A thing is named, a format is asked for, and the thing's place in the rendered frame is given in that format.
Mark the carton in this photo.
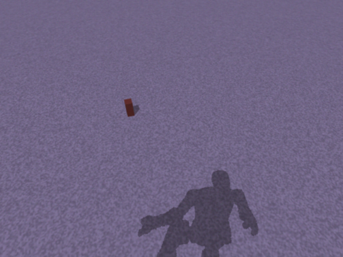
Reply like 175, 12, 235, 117
124, 99, 135, 117

